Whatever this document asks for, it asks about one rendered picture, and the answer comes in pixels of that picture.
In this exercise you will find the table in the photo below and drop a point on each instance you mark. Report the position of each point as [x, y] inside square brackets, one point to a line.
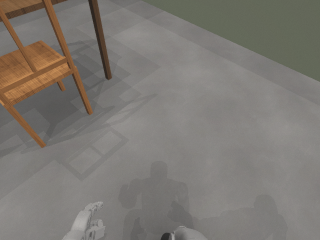
[15, 8]

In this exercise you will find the left robot forearm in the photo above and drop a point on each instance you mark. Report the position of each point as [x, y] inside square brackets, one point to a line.
[75, 235]

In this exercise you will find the robot right thigh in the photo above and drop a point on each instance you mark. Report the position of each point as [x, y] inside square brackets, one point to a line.
[186, 234]

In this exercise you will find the left robot hand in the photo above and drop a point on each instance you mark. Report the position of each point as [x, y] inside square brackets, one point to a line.
[93, 230]

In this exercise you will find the chair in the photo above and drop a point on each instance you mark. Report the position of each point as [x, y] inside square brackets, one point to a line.
[32, 68]

